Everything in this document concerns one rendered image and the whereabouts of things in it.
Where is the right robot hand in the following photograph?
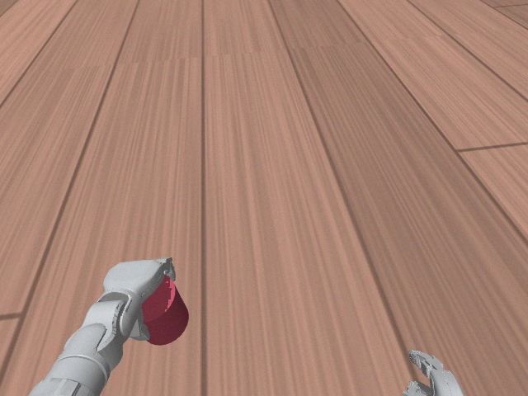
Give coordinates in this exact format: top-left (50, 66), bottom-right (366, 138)
top-left (403, 350), bottom-right (464, 396)

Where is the left robot hand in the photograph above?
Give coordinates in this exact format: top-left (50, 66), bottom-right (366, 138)
top-left (103, 257), bottom-right (176, 341)

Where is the mug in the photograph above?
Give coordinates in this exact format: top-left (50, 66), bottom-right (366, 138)
top-left (141, 275), bottom-right (189, 346)

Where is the left robot arm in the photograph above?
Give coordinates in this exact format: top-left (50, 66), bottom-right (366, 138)
top-left (28, 288), bottom-right (141, 396)

